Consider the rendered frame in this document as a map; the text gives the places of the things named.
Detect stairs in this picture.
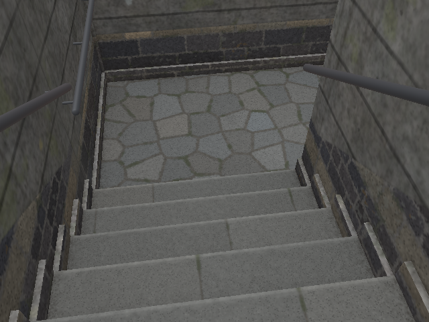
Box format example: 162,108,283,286
31,169,415,322

